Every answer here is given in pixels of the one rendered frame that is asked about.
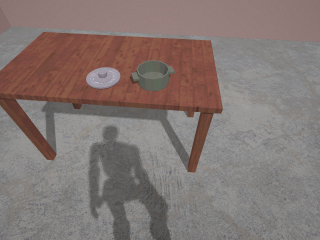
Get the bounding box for table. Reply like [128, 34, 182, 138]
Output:
[0, 32, 223, 173]

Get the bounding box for knob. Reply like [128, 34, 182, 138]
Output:
[98, 69, 107, 78]

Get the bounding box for lid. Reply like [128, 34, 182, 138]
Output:
[86, 67, 121, 89]

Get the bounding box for pot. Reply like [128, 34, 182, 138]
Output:
[131, 60, 175, 91]

